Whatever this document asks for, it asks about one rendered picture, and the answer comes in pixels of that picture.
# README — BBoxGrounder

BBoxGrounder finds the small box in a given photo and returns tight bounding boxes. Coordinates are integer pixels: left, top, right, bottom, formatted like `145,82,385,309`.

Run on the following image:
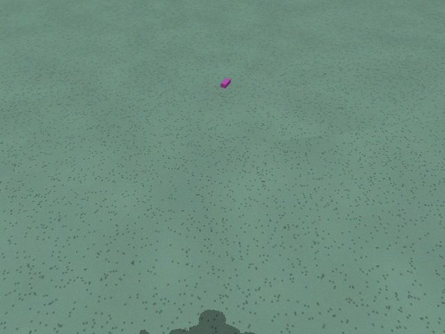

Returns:
220,78,231,88

